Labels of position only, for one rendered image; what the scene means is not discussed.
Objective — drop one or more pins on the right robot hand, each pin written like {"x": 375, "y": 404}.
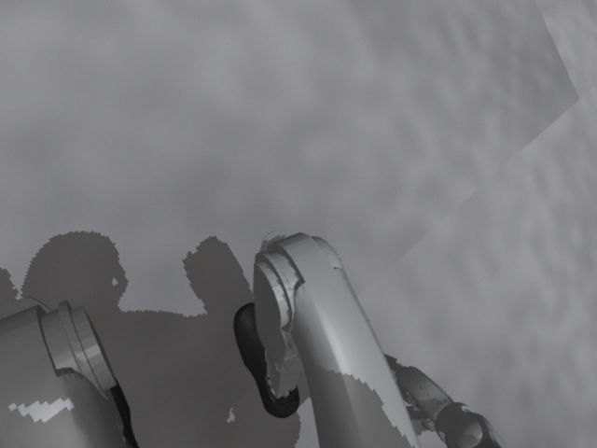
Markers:
{"x": 420, "y": 391}

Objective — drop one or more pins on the right robot arm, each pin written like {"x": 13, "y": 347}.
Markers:
{"x": 459, "y": 427}

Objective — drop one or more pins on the left robot foot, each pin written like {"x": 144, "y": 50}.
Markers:
{"x": 125, "y": 414}

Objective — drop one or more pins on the right robot foot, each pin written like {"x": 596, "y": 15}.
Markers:
{"x": 253, "y": 354}

